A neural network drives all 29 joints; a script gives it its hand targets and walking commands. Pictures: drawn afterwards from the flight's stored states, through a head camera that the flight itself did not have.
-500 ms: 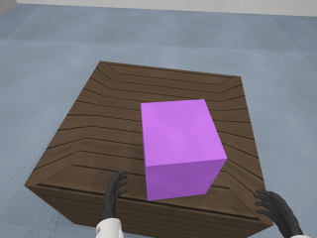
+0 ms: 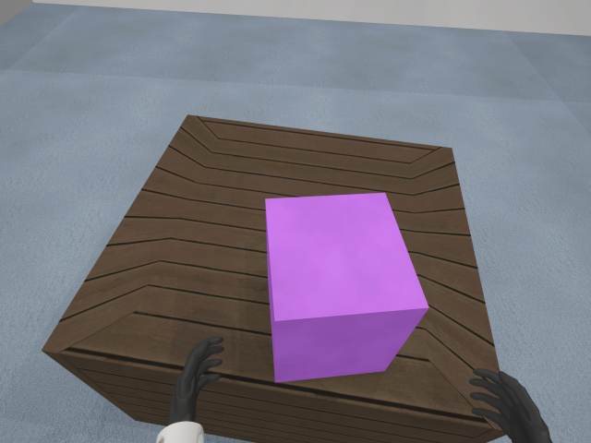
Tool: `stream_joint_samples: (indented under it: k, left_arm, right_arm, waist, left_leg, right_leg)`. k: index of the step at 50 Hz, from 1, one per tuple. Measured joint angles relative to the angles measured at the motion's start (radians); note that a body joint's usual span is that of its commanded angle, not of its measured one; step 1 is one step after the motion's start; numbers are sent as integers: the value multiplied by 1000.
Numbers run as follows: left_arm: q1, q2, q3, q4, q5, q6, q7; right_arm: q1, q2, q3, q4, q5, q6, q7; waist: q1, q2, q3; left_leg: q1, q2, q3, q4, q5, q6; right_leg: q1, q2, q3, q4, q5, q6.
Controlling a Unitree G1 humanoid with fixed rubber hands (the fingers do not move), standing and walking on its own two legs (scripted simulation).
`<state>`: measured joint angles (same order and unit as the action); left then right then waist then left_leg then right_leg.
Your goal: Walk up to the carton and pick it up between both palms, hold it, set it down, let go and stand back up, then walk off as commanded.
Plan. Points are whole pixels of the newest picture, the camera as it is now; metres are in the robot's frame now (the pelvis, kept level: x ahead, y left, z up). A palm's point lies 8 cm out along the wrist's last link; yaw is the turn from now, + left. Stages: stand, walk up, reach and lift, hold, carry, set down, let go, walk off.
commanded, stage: set down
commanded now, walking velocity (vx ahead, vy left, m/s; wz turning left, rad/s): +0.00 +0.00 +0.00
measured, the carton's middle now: (328, 290) +0.40 -0.01 -0.08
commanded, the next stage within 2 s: let go in 1.24 s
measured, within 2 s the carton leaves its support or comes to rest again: neither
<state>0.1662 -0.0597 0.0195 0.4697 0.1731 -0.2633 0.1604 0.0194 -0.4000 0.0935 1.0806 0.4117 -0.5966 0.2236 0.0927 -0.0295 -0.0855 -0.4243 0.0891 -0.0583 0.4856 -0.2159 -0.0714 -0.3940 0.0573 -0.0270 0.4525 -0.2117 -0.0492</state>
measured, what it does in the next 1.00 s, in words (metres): stands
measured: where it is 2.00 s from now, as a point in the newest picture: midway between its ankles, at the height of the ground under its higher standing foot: outside the picture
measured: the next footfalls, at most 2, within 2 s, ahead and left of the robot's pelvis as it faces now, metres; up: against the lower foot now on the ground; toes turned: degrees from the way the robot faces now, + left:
none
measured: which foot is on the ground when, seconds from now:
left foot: down 0.00-1.00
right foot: down 0.00-1.00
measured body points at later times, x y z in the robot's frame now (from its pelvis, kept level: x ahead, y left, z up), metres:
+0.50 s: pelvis +0.01 +0.00 +0.00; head +0.01 +0.02 +0.45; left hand +0.20 +0.19 -0.06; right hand +0.21 -0.23 -0.07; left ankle +0.01 +0.17 -0.74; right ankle +0.00 -0.09 -0.74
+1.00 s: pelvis +0.01 +0.00 +0.00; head +0.01 +0.02 +0.45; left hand +0.18 +0.22 -0.07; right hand +0.21 -0.20 -0.08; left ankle +0.01 +0.17 -0.74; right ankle +0.00 -0.09 -0.74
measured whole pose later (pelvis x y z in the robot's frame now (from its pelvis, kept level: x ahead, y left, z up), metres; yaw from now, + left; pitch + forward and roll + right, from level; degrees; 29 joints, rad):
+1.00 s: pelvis +0.01 +0.00 +0.00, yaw +1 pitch +1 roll +0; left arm 0.18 0.09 0.05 0.47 0.16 0.06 0.01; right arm 0.09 -0.20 0.09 0.93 0.14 -0.32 0.00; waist 0.09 -0.05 -0.05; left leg -0.23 0.06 -0.06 0.42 -0.22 -0.07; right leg -0.23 0.03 -0.03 0.45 -0.25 -0.04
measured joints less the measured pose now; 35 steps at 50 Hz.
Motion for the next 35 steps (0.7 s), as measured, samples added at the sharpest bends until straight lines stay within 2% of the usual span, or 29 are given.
stream_joint_samples:
  k: [6,19,35]
  left_arm:
    - [2,23,9,0,0,40,-19]
    - [14,58,9,1,-3,129,-44]
    - [14,111,28,1,-9,231,-109]
  right_arm:
    - [6,27,0,-11,-13,38,-23]
    - [33,80,0,-54,-96,132,-66]
    - [64,152,0,-116,-200,203,-167]
  waist:
    - [0,-10,0]
    - [0,-17,0]
    - [0,-18,13]
  left_leg:
    - [30,-6,0,-11,0,0]
    - [97,-12,1,-33,0,0]
    - [163,-20,2,-59,0,0]
  right_leg:
    - [26,-6,0,0,-7,2]
    - [84,-13,0,0,-19,3]
    - [139,-21,0,0,-34,4]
